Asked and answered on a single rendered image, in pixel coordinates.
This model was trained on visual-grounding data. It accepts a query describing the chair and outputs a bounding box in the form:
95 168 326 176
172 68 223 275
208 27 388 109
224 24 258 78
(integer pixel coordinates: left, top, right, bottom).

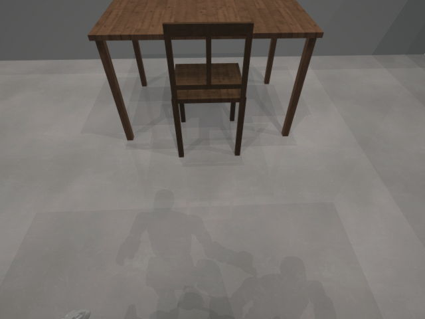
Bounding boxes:
163 21 254 158

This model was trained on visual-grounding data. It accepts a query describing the table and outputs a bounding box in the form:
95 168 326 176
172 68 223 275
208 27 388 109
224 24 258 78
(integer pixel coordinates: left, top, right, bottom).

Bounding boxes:
88 0 324 140

